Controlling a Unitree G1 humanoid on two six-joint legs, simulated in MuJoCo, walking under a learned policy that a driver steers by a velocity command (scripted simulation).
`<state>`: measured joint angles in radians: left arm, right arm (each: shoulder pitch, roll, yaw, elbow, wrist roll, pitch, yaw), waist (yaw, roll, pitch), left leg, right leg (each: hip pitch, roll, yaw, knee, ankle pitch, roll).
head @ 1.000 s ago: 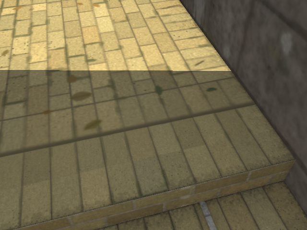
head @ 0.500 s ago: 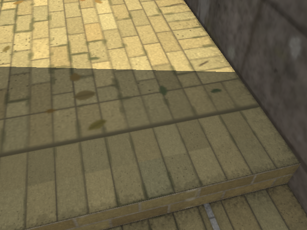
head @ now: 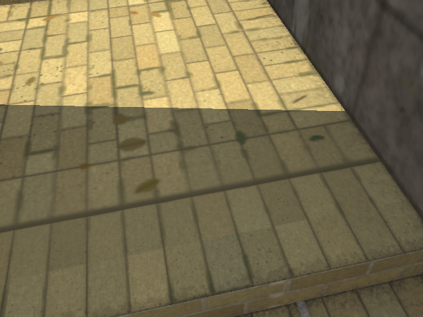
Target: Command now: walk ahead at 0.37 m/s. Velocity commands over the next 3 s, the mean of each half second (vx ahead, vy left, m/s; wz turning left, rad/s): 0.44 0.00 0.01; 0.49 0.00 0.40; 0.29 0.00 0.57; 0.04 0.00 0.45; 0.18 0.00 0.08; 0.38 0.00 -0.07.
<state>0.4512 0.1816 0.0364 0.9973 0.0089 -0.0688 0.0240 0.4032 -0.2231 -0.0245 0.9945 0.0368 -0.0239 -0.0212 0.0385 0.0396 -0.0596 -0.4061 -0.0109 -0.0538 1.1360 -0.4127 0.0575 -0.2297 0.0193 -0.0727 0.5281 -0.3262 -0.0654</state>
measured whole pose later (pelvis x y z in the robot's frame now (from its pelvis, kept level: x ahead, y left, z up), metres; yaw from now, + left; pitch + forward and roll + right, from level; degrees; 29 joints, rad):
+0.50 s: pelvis +0.23 +0.05 +0.12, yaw -1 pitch +2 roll +1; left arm 0.29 0.21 0.00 0.87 -0.02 -0.08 -0.05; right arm 0.31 -0.21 0.00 0.98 -0.04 -0.06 0.03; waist 0.00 -0.02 -0.10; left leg -0.48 -0.01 0.15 0.83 -0.38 0.08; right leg -0.74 0.05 0.16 1.86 -0.09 -0.17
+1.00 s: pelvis +0.52 -0.01 +0.22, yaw +15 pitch +3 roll -2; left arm 0.03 0.17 -0.02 0.68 0.02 -0.09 -0.02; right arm 0.49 -0.16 -0.02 0.98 0.00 -0.06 0.02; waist 0.00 0.00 -0.03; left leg -0.38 -0.05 -0.19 1.35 -0.15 0.09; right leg -0.75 -0.12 -0.17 1.14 -0.44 -0.03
